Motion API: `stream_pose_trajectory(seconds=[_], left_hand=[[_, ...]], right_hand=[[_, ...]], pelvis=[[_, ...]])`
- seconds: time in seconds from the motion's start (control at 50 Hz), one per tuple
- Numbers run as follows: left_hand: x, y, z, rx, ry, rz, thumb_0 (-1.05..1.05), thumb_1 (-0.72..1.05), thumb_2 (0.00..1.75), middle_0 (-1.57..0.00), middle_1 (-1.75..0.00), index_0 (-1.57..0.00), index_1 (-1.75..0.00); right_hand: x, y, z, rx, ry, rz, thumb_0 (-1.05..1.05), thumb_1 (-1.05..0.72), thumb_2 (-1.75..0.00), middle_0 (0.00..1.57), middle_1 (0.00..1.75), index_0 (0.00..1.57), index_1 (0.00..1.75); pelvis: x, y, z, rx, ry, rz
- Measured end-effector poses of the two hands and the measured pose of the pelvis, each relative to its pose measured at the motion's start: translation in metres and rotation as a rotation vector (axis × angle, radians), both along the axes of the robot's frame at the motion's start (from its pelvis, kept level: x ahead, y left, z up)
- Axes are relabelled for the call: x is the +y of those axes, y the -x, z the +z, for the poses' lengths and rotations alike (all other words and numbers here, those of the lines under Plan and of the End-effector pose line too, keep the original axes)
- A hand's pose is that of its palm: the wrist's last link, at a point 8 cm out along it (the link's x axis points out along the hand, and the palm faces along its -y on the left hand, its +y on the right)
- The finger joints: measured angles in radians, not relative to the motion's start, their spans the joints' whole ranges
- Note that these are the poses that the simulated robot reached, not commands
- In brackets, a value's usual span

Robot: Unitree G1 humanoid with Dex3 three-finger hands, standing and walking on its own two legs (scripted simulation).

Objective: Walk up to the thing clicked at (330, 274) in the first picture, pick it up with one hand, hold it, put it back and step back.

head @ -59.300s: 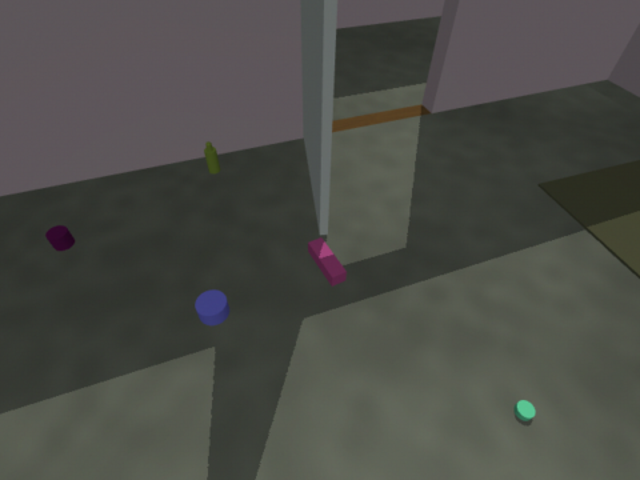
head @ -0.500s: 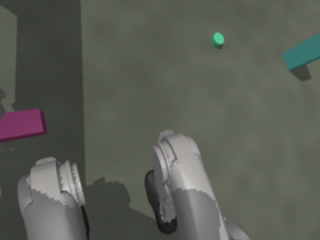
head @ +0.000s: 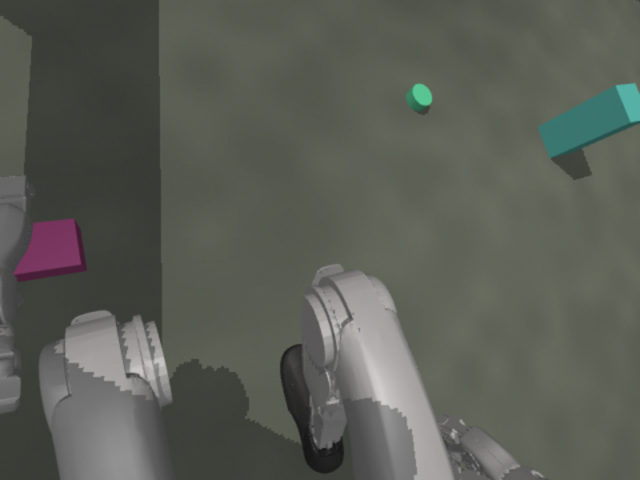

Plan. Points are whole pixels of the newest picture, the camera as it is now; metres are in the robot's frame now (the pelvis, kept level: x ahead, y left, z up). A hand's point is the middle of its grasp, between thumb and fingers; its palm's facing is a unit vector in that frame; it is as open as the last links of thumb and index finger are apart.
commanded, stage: rest palm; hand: left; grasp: from above
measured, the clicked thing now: out of the picture +0.41 +0.31 -0.26
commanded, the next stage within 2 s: close in 0.18 s
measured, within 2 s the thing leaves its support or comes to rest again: neither
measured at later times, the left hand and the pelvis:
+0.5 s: hand (14, 272) +0.38 +0.28 -0.24, palm faces -0.41 -0.05 -0.91, open 13.6 cm; pelvis +0.00 +0.00 +0.00, yaw -1 degrees
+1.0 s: hand out of the picture +0.38 +0.29 -0.24, palm faces -0.50 -0.15 -0.86, open 13.0 cm; pelvis +0.00 +0.00 +0.00, yaw +0 degrees
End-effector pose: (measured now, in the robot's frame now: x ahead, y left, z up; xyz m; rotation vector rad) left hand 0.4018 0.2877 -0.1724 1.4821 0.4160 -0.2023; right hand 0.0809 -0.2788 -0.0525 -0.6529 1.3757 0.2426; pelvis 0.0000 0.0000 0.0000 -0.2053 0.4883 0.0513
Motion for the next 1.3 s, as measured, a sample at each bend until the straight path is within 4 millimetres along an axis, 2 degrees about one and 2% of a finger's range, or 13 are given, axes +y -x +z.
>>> stream_pose_trajectory(seconds=[0.1, 0.2, 0.36, 0.46, 0.54, 0.6, 0.68, 0.74, 0.82, 0.94, 1.12, 1.22, 1.3], left_hand=[[0.019, -0.001, -0.006, 0.066, 0.011, 0.118, 0.0, -0.49, 0.98, -0.08, -0.99, -0.07, -1.0], [0.028, 0.006, -0.014, 0.151, 0.035, 0.094, 0.0, -0.49, 0.96, -0.08, -1.01, -0.08, -1.01], [0.01, 0.015, -0.014, 0.112, 0.089, -0.066, -0.01, -0.47, 0.96, -0.08, -1.02, -0.09, -1.02], [-0.005, 0.018, -0.011, 0.05, 0.043, -0.137, 0.0, -0.43, 0.95, -0.11, -1.0, -0.12, -1.0], [-0.011, 0.01, -0.008, -0.008, 0.005, -0.113, 0.0, -0.4, 0.94, -0.13, -0.97, -0.14, -0.97], [-0.007, -0.001, -0.005, -0.031, -0.012, -0.033, 0.0, -0.39, 0.93, -0.14, -0.96, -0.15, -0.96], [0.007, -0.01, -0.007, 0.018, -0.008, 0.101, 0.0, -0.37, 0.91, -0.14, -0.96, -0.15, -0.95], [0.02, -0.008, -0.013, 0.09, 0.003, 0.148, 0.0, -0.36, 0.89, -0.15, -0.96, -0.16, -0.95], [0.028, 0.001, -0.018, 0.169, 0.025, 0.117, 0.0, -0.35, 0.88, -0.15, -0.97, -0.17, -0.96], [0.021, 0.008, -0.015, 0.154, 0.086, -0.003, 0.0, -0.33, 0.86, -0.16, -0.97, -0.19, -0.95], [-0.005, 0.016, -0.012, 0.034, 0.036, -0.151, 0.0, -0.26, 0.84, -0.23, -0.89, -0.24, -0.88], [-0.009, 0.008, -0.01, -0.024, -0.003, -0.08, 0.0, -0.23, 0.81, -0.26, -0.84, -0.26, -0.84], [0.001, -0.004, -0.011, -0.003, -0.008, 0.047, 0.0, -0.21, 0.79, -0.27, -0.83, -0.28, -0.82]], right_hand=[[0.002, 0.002, -0.001, -0.006, -0.005, -0.012, 0.0, -0.91, -0.9, 0.2, 0.3, 0.2, 0.3], [0.013, 0.01, -0.01, 0.036, -0.038, -0.016, 0.0, -0.91, -0.9, 0.2, 0.3, 0.2, 0.3], [0.031, 0.014, -0.019, 0.079, -0.082, 0.012, 0.0, -0.91, -0.9, 0.2, 0.3, 0.2, 0.3], [0.028, 0.009, -0.015, 0.053, -0.076, 0.021, 0.0, -0.9, -0.9, 0.2, 0.3, 0.2, 0.3], [0.021, 0.005, -0.007, 0.023, -0.069, 0.023, 0.0, -0.9, -0.89, 0.2, 0.3, 0.2, 0.3], [0.013, 0.002, -0.001, 0.005, -0.059, 0.029, 0.0, -0.9, -0.89, 0.2, 0.3, 0.2, 0.3], [0.003, 0.003, 0.005, -0.016, -0.031, 0.015, 0.0, -0.9, -0.89, 0.2, 0.3, 0.2, 0.3], [0.0, 0.009, 0.004, 0.0, -0.019, -0.002, 0.0, -0.9, -0.89, 0.2, 0.3, 0.2, 0.3], [0.004, 0.019, -0.001, 0.055, -0.03, -0.013, 0.0, -0.9, -0.9, 0.2, 0.3, 0.2, 0.3], [0.02, 0.025, -0.008, 0.111, -0.056, 0.004, 0.0, -0.91, -0.9, 0.2, 0.3, 0.2, 0.3], [0.026, 0.011, -0.005, 0.042, -0.055, 0.034, 0.0, -0.9, -0.89, 0.2, 0.3, 0.2, 0.3], [0.021, 0.003, 0.006, 0.005, -0.054, 0.046, 0.0, -0.89, -0.89, 0.2, 0.3, 0.2, 0.3], [0.012, 0.002, 0.012, -0.018, -0.037, 0.049, 0.0, -0.89, -0.89, 0.2, 0.3, 0.2, 0.3]], pelvis=[[0.001, 0.0, -0.001, 0.001, 0.006, 0.006], [0.001, -0.001, -0.002, -0.008, 0.007, 0.011], [0.001, -0.001, -0.001, -0.026, 0.011, 0.007], [0.002, 0.0, 0.0, -0.031, 0.011, -0.001], [0.001, 0.001, 0.002, -0.026, 0.01, -0.004], [0.001, 0.002, 0.002, -0.019, 0.01, -0.004], [0.001, 0.002, -0.001, -0.012, 0.014, -0.003], [0.001, 0.002, -0.002, -0.009, 0.014, 0.001], [0.0, 0.001, -0.001, -0.013, 0.01, 0.006], [0.0, 0.001, 0.002, -0.025, 0.014, 0.006], [0.003, 0.003, 0.004, -0.047, 0.02, -0.007], [0.003, 0.005, 0.006, -0.034, 0.022, -0.009], [0.003, 0.005, 0.003, -0.027, 0.024, -0.005]])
